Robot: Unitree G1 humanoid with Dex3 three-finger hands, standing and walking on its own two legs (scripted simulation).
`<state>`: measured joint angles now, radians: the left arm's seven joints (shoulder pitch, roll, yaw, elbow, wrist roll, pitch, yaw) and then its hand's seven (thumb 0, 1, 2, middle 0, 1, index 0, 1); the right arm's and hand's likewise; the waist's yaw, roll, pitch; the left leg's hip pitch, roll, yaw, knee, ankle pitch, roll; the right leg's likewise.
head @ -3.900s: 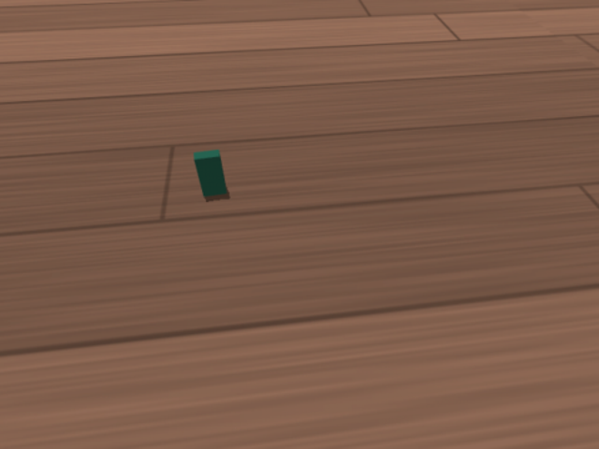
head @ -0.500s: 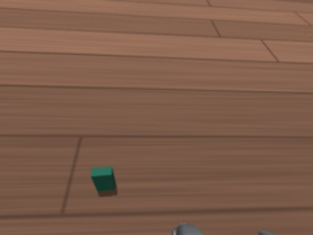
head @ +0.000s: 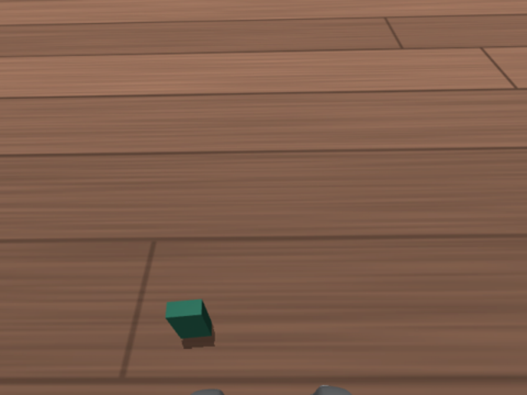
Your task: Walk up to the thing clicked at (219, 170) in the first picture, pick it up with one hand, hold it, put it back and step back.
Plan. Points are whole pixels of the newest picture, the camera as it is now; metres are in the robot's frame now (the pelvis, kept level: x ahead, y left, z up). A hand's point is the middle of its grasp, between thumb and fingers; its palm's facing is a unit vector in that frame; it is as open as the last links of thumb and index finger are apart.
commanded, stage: walk up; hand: left
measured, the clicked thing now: (190, 320) +0.43 +0.26 -0.64
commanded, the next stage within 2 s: stand in 1.28 s
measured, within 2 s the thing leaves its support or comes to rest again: neither
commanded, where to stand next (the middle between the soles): +0.07 +0.02 m, yaw +0 degrees
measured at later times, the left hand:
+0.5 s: hand out of the picture +0.11 +0.27 -0.13, palm faces +0.00 -0.94 -0.35, open 7.4 cm
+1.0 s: hand out of the picture +0.12 +0.26 -0.13, palm faces +0.00 -0.94 -0.34, open 7.4 cm
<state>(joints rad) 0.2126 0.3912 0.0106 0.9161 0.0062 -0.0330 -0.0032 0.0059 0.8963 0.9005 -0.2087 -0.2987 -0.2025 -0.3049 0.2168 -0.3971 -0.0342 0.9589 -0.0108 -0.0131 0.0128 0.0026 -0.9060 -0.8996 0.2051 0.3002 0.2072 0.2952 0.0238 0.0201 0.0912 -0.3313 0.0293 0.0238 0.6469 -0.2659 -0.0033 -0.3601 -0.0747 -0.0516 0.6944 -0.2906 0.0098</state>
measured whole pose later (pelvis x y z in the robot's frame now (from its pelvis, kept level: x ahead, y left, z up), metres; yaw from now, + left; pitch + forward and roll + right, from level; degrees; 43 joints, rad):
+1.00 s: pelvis +0.04 +0.01 +0.03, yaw +0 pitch -2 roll +0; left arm 0.07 0.34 0.01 1.18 0.01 -0.01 -0.01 0.01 0.90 0.90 -0.21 -0.30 -0.20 -0.30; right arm 0.09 -0.35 -0.01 1.18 -0.01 0.00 0.01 0.00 -0.91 -0.90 0.20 0.30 0.21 0.30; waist 0.00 0.01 0.05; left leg -0.12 0.03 0.02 0.32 -0.17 -0.02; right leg -0.12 -0.05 -0.06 0.32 -0.16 0.03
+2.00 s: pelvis +0.05 -0.01 +0.03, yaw +0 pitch -2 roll +0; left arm 0.10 0.35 0.00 1.14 0.01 -0.01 -0.01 0.01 0.90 0.90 -0.21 -0.30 -0.20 -0.30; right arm 0.10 -0.35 -0.01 1.15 -0.01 -0.01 0.01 0.00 -0.91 -0.90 0.20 0.30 0.21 0.30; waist 0.00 0.01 0.05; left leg -0.10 0.05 0.02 0.31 -0.17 -0.04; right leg -0.11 -0.03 -0.06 0.32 -0.17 0.01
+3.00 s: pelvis +0.06 -0.01 +0.03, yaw -1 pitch -2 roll +0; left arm 0.11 0.35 0.00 1.13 0.01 -0.01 -0.01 0.01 0.90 0.90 -0.21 -0.30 -0.20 -0.30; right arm 0.11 -0.35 0.00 1.13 -0.01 -0.01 0.00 0.00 -0.91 -0.90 0.21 0.30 0.21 0.30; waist 0.01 0.00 0.04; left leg -0.08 0.05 0.03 0.30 -0.18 -0.04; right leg -0.10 -0.03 -0.05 0.32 -0.18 0.01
